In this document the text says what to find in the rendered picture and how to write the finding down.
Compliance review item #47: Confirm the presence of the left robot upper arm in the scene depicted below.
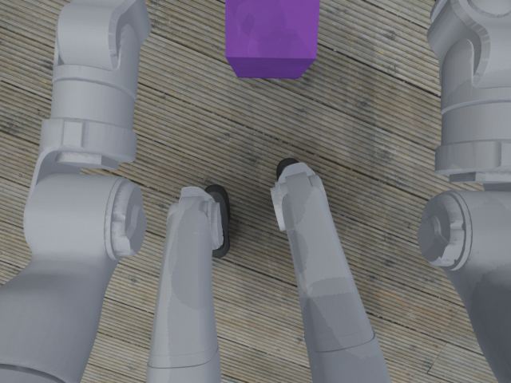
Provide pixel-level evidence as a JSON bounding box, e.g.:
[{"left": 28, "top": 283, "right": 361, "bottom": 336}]
[{"left": 0, "top": 172, "right": 147, "bottom": 383}]

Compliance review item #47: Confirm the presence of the carton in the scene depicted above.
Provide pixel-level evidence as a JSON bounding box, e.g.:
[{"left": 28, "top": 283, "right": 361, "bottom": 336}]
[{"left": 225, "top": 0, "right": 320, "bottom": 79}]

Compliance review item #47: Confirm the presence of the robot left forearm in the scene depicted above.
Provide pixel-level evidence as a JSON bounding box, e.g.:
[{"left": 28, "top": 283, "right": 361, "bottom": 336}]
[{"left": 23, "top": 0, "right": 152, "bottom": 247}]

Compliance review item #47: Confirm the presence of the robot right forearm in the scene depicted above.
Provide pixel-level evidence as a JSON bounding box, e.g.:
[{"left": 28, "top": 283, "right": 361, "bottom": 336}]
[{"left": 426, "top": 0, "right": 511, "bottom": 192}]

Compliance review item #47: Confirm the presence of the right robot upper arm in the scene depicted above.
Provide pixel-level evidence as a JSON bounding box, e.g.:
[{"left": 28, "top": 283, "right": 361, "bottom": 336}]
[{"left": 417, "top": 190, "right": 511, "bottom": 383}]

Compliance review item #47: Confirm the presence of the right robot shin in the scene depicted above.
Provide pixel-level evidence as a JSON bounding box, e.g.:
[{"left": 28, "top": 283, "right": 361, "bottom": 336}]
[{"left": 278, "top": 163, "right": 329, "bottom": 206}]

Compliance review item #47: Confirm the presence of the robot left foot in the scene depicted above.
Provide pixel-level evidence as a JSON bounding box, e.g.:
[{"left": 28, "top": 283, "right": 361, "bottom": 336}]
[{"left": 204, "top": 184, "right": 231, "bottom": 258}]

